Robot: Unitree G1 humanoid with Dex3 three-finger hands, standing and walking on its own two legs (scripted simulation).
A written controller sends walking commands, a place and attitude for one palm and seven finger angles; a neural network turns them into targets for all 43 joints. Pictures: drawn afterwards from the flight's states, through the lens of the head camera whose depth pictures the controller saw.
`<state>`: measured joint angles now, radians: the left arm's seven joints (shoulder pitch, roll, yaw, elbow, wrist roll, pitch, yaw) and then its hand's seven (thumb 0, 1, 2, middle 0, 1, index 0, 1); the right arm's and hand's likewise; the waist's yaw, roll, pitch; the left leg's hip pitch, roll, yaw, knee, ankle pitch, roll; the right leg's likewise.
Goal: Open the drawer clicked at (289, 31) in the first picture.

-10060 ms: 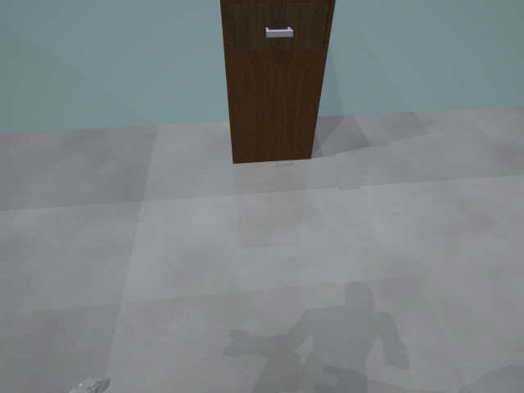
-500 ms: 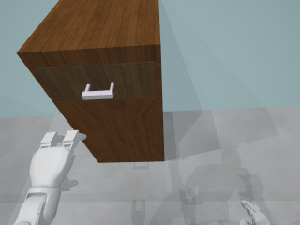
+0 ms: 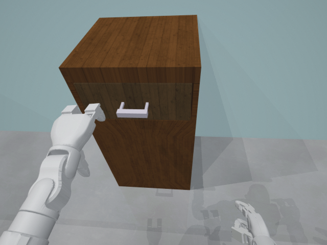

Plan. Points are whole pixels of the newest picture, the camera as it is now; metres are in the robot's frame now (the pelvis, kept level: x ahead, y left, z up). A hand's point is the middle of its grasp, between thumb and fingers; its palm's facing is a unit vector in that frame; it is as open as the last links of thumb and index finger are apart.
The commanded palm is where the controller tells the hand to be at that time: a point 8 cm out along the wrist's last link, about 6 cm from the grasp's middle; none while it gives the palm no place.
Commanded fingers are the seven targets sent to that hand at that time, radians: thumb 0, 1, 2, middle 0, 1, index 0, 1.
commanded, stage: raise the hand with hooked fingers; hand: left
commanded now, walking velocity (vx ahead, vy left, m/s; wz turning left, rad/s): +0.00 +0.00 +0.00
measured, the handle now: (133, 109) +0.56 +0.21 -0.02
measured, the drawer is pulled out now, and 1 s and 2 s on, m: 0.00 0.00 0.00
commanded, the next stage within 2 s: move the hooked fingers above the handle in 0.38 s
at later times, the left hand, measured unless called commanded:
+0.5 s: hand (93, 142) +0.31 +0.22 +0.10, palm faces +0.09 -0.05 -0.99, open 13.8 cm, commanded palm +0.29 +0.23 +0.15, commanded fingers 0.00 -0.50 0.30 -0.30 -1.20 -0.30 -1.20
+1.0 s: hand (109, 129) +0.38 +0.21 +0.07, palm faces +0.00 -0.02 -1.00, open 13.8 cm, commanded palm +0.36 +0.21 +0.13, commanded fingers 0.00 -0.50 0.30 -0.30 -1.20 -0.30 -1.20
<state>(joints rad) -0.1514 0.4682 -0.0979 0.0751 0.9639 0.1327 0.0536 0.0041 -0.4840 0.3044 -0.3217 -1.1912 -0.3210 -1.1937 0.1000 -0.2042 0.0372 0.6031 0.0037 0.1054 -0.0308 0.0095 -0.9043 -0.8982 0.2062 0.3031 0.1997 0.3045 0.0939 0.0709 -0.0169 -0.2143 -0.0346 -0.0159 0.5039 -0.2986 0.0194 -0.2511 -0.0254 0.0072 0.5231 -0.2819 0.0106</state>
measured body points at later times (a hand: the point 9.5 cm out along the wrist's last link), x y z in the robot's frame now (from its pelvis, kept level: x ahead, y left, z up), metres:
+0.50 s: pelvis +0.00 -0.01 +0.00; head +0.02 -0.06 +0.45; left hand +0.30 +0.22 +0.15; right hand +0.18 -0.24 -0.12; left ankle -0.02 +0.11 -0.74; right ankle +0.00 -0.13 -0.74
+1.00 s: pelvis +0.00 -0.02 +0.00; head +0.03 -0.06 +0.45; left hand +0.37 +0.21 +0.13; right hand +0.15 -0.27 -0.13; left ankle -0.02 +0.11 -0.74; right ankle +0.00 -0.13 -0.74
